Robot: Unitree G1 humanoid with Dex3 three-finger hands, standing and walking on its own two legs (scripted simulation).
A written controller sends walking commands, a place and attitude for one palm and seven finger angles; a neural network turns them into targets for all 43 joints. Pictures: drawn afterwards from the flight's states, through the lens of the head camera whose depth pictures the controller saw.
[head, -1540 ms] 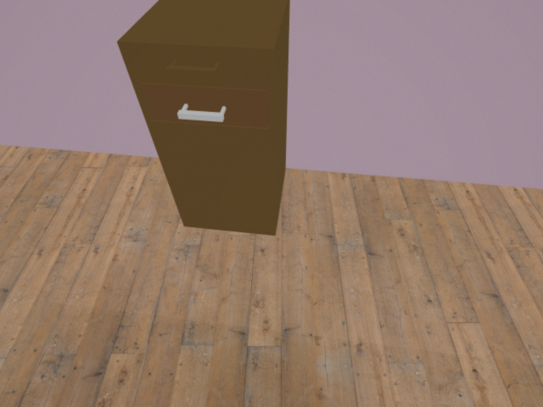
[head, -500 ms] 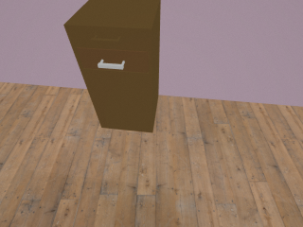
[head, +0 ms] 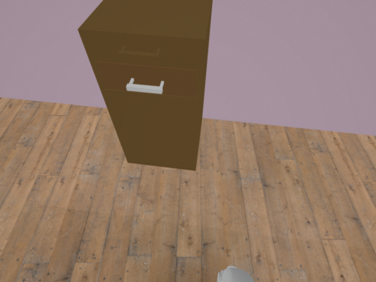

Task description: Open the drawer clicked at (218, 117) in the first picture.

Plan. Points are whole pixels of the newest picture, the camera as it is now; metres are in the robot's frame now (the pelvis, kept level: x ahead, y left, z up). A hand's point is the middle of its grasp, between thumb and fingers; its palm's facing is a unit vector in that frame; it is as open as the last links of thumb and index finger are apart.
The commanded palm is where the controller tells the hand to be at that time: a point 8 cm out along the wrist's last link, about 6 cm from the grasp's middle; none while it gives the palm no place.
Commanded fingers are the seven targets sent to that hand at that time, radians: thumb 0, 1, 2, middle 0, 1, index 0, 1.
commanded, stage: take the last steps up to it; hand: left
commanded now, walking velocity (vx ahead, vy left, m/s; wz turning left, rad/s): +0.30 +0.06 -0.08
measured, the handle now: (145, 85) +0.80 +0.21 -0.11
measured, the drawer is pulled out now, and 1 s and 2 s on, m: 0.00 0.00 0.00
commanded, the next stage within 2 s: come to a stop and stand still in 0.46 s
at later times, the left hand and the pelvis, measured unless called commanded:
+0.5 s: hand (129, 247) +0.22 +0.17 -0.17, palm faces +0.06 -0.98 -0.20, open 7.1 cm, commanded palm none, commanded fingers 0.00 0.90 0.90 -0.20 -0.30 -0.20 -0.30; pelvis +0.18 -0.02 +0.00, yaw -1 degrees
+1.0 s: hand (139, 208) +0.32 +0.16 -0.17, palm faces +0.02 -0.97 -0.26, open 7.4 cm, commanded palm none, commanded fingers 0.00 0.90 0.90 -0.20 -0.30 -0.20 -0.30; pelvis +0.25 -0.03 -0.01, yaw -1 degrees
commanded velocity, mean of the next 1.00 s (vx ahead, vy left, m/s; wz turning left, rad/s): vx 0.02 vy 0.03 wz -0.02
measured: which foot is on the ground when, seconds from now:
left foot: down 0.00-0.20, up 0.22-0.52, down 0.54-0.84, up 0.86-1.00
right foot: up 0.00-0.18, down 0.20-0.56, up 0.58-0.74, down 0.76-1.00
